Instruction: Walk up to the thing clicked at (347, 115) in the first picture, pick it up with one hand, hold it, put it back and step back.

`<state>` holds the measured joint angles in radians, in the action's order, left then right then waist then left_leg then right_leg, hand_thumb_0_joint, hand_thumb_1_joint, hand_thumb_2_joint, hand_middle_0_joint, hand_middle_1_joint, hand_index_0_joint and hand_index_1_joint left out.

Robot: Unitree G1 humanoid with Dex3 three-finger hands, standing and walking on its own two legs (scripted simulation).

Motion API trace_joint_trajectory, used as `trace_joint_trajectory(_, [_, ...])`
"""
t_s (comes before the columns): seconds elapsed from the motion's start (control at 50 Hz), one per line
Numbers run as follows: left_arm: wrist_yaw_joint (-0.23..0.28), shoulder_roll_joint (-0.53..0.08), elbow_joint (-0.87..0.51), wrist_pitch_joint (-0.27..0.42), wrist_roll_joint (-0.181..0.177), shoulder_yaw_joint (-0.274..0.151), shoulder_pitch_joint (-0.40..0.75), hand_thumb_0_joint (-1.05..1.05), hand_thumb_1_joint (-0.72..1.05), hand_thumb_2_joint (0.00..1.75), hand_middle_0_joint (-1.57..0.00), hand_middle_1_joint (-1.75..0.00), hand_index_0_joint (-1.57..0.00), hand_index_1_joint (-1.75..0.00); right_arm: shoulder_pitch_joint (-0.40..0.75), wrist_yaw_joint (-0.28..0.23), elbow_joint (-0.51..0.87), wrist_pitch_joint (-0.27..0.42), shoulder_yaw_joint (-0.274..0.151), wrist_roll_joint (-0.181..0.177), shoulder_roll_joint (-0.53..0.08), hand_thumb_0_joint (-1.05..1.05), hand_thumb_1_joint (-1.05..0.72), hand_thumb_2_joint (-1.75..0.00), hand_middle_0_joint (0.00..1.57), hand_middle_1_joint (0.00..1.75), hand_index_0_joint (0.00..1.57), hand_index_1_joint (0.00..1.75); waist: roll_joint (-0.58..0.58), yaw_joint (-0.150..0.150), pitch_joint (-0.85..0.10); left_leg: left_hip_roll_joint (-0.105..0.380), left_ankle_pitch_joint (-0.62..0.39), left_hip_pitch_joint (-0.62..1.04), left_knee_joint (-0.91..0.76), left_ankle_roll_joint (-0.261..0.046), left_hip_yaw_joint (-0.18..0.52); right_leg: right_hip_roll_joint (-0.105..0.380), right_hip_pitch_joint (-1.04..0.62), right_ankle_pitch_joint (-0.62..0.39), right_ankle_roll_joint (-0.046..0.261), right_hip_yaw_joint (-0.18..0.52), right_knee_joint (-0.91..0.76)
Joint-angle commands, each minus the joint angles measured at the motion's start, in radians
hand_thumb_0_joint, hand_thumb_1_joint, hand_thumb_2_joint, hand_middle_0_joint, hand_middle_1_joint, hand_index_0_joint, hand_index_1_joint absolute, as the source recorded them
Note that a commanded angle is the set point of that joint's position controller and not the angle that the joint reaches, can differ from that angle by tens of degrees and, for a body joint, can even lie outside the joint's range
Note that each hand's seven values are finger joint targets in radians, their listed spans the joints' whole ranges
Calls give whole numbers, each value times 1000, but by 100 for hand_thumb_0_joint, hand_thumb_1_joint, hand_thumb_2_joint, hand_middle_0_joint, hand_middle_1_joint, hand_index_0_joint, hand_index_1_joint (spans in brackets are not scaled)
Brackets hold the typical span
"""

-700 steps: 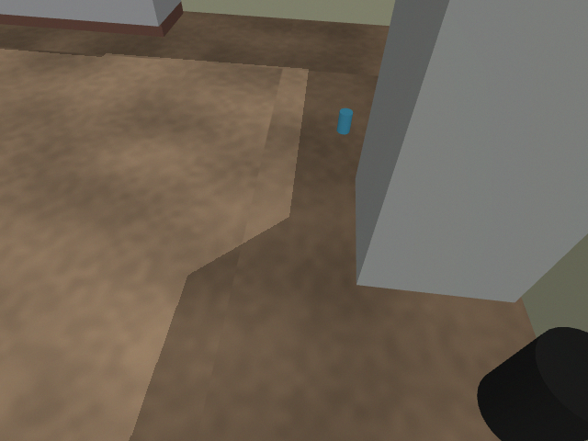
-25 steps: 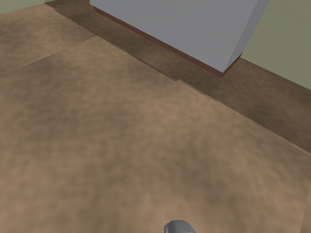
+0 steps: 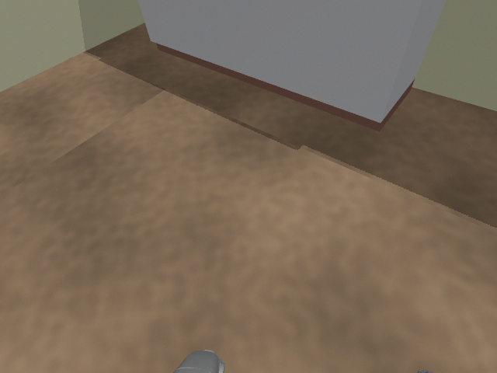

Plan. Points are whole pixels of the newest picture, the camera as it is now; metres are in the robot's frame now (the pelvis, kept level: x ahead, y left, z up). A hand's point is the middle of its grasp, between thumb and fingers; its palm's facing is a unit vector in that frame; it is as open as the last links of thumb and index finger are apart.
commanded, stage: walk up
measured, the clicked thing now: out of the picture -0.15 -1.27 -0.71
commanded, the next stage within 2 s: none
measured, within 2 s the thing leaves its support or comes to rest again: neither
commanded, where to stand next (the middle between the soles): +0.30 +0.05 m, yaw -117 degrees
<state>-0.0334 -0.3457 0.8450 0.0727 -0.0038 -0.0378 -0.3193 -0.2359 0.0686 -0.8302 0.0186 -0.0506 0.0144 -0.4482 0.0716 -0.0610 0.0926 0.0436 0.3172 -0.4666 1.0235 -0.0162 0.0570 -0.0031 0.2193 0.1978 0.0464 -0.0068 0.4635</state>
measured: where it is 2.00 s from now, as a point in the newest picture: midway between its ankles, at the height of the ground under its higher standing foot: (240, 359)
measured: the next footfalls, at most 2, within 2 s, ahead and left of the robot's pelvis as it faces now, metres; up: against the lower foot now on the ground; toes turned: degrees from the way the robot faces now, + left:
left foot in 0.30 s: +0.29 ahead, +0.17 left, +0.00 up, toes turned -19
right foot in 0.68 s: +0.34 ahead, -0.08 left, +0.00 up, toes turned -40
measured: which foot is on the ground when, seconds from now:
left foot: up 0.00-0.28, down 0.30-0.72, up 0.74-0.98, down 1.00-1.00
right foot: down 0.00-0.30, up 0.32-0.66, down 0.68-1.00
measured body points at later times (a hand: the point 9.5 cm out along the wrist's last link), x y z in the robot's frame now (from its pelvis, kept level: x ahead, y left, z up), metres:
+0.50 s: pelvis +0.20 +0.09 +0.00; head +0.24 +0.08 +0.45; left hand +0.40 +0.39 -0.10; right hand +0.17 -0.24 -0.10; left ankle +0.25 +0.19 -0.74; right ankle +0.17 -0.04 -0.68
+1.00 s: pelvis +0.33 +0.16 -0.04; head +0.37 +0.09 +0.40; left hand +0.66 +0.20 -0.13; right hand +0.19 -0.16 -0.15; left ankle +0.49 +0.22 -0.75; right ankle +0.31 -0.05 -0.74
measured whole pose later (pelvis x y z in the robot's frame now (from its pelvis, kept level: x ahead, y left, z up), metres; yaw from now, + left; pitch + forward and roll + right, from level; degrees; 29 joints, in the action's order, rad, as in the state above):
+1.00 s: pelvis +0.33 +0.16 -0.04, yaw -53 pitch -2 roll +0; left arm -0.01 -0.36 0.59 -0.07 0.06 -0.02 -0.13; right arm -0.10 0.01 -0.69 -0.04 -0.06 -0.02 -0.39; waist 0.03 -0.02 0.20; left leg 0.04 0.36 -0.40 0.78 0.03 0.07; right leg -0.08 0.53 0.14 -0.03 0.22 0.69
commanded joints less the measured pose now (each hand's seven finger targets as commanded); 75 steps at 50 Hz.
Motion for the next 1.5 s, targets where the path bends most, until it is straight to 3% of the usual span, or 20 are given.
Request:
trace_joint_trajectory(0.0, [23, -314, -82, 13, 5, -90, 32, 0, 90, 90, -20, -30, -20, -30, 22, 18, 103, -7, -65, 0, -151, 0, -90, -90, 20, 30, 20, 30, -184, 83, -59, 25, -129, -176, -61, 48, 33, 191, -143, 208, 102, 419, -325])
trace_joint_trajectory(0.16, [37, -317, -82, 12, 19, -92, -89, 0, 90, 90, -20, -30, -20, -30, 187, 33, 172, -5, -71, 17, -152, 0, -90, -90, 20, 30, 20, 30, -209, 18, -17, 7, -51, -73, -345, 61, 53, 154, -90, 104, 145, 431, -205])
trace_joint_trajectory(0.24, [55, -333, -125, 2, 12, -87, -3, 0, 90, 90, -20, -30, -20, -30, 67, 17, 144, 14, -92, 16, -171, 0, -90, -90, 20, 30, 20, 30, -175, 120, -42, -28, -73, 283, -556, 27, 59, 131, 127, -20, 99, 403, -16])
trace_joint_trajectory(0.28, [68, -197, -125, -6, 14, -52, -67, 0, 90, 90, -20, -30, -20, -30, -114, -8, 109, 18, -132, 37, -274, 0, -90, -90, 20, 30, 20, 30, 170, 196, -177, 176, 133, 707, -729, -42, 298, -81, 436, 279, 0, 177, 432])
trace_joint_trajectory(0.32, [91, -259, -99, -22, 7, -52, -144, 0, 90, 90, -20, -30, -20, -30, 12, -12, 172, 8, -132, 19, -305, 0, -90, -90, 20, 30, 20, 30, 170, 125, -115, 418, 442, 502, -866, -134, 584, -35, 503, 366, -19, 80, 640])
trace_joint_trajectory(0.44, [36, -272, -54, -32, -5, -59, -69, 0, 90, 90, -20, -30, -20, -30, 78, -2, 187, 6, -82, 8, -155, 0, -90, -90, 20, 30, 20, 30, 136, 105, -37, 192, 0, 409, -779, -130, 62, 79, 407, 126, -60, 30, 530])
trace_joint_trajectory(0.52, [32, -222, -106, -41, 0, -40, 42, 0, 90, 90, -20, -30, -20, -30, 68, -9, 207, -4, -81, 7, -154, 0, -90, -90, 20, 30, 20, 30, 97, 118, -8, 245, -423, 381, -716, -169, -73, 95, 365, 33, -70, -38, 400])
trace_joint_trajectory(0.64, [54, -247, -92, -42, 7, -74, -65, 0, 90, 90, -20, -30, -20, -30, 131, -12, 254, -40, -88, -19, -131, 0, -90, -90, 20, 30, 20, 30, 6, 43, -124, 142, -597, 255, -294, -48, -254, -28, -47, -221, -28, -141, 130])
trace_joint_trajectory(0.7, [85, -364, -130, -38, 24, -115, -182, 0, 90, 90, -20, -30, -20, -30, 49, -14, 250, -61, -56, -42, -69, 0, -90, -90, 20, 30, 20, 30, -346, -42, -256, -116, 341, -209, 318, 43, -193, 334, -468, -661, 220, 502, -22])
trace_joint_trajectory(0.74, [107, -355, -226, -49, 2, -103, -5, 0, 90, 90, -20, -30, -20, -30, 0, -37, 240, -81, -85, -27, -169, 0, -90, -90, 20, 30, 20, 30, -265, 26, -317, 6, 345, -195, 416, 62, 84, 444, -358, -548, 342, 740, -16])
trace_joint_trajectory(0.82, [100, -282, -281, -74, 29, -80, 157, 0, 90, 90, -20, -30, -20, -30, 42, -38, 194, -80, -75, -35, -129, 0, -90, -90, 20, 30, 20, 30, -165, 91, -223, -2, 161, 27, 169, 62, -9, 142, 31, -437, 168, 315, 33])
trace_joint_trajectory(0.96, [24, -260, -395, -131, 72, -100, 260, 0, 90, 90, -20, -30, -20, -30, -182, -105, 104, -37, -89, -23, -130, 0, -90, -90, 20, 30, 20, 30, -167, 146, -236, -67, -118, 336, -590, 40, -71, -38, 236, -216, 82, 303, 217])
trace_joint_trajectory(1.0, [20, -174, -370, -140, 79, -90, 146, 0, 90, 90, -20, -30, -20, -30, -39, -120, 167, -30, -127, 13, -298, 0, -90, -90, 20, 30, 20, 30, 150, 83, -167, 429, -106, 264, -712, -94, 444, -168, 450, 359, -50, 227, 576])
trace_joint_trajectory(1.04, [10, -302, -314, -155, 90, -129, 109, 0, 90, 90, -20, -30, -20, -30, 191, -113, 219, -29, -145, 10, -354, 0, -90, -90, 20, 30, 20, 30, 185, 59, -79, 579, 35, 55, -833, -325, 530, -43, 394, 336, -101, 160, 828])
trace_joint_trajectory(1.12, [-63, -274, -279, -151, 64, -143, 118, 0, 90, 90, -20, -30, -20, -30, 86, -142, 146, 6, -116, 11, -206, 0, -90, -90, 20, 30, 20, 30, 39, 26, -78, 227, -52, 225, -663, -61, 24, -14, 418, 57, -74, 164, 768])
trace_joint_trajectory(1.26, [-95, -267, -291, -138, 49, -115, 150, 0, 90, 90, -20, -30, -20, -30, -27, -111, 127, 37, -147, 29, -330, 0, -90, -90, 20, 30, 20, 30, 159, 105, -130, 405, 19, 440, -653, -178, -57, 102, 365, 302, -90, 63, 375])
trace_joint_trajectory(1.38, [-52, -305, -128, -96, 37, -134, -107, 0, 90, 90, -20, -30, -20, -30, 34, -58, 161, 10, -127, 7, -276, 0, -90, -90, 20, 30, 20, 30, 41, 2, -166, 283, 379, 93, -405, -81, -234, -1, -48, 160, -12, -101, 107])
trace_joint_trajectory(1.4, [-41, -339, -97, -88, 40, -145, -193, 0, 90, 90, -20, -30, -20, -30, 53, -57, 170, 2, -112, 6, -233, 0, -90, -90, 20, 30, 20, 30, -108, -49, -144, 195, 406, 8, -215, -37, -280, -11, -114, 208, 21, -12, 21])
trace_joint_trajectory(1.44, [-23, -482, -161, -76, 51, -170, -96, 0, 90, 90, -20, -30, -20, -30, 119, -52, 227, 7, -80, -36, -178, 0, -90, -90, 20, 30, 20, 30, -402, -60, -1, 15, 308, -325, 96, 66, -156, 248, -17, 668, 196, 702, -285])
trace_joint_trajectory(1.48, [-20, -444, -186, -82, 27, -155, 48, 0, 90, 90, -20, -30, -20, -30, 95, -53, 174, 23, -106, -40, -276, 0, -90, -90, 20, 30, 20, 30, -266, 1, 63, 78, 203, -226, 56, 47, -68, 234, 85, 688, 198, 622, -259])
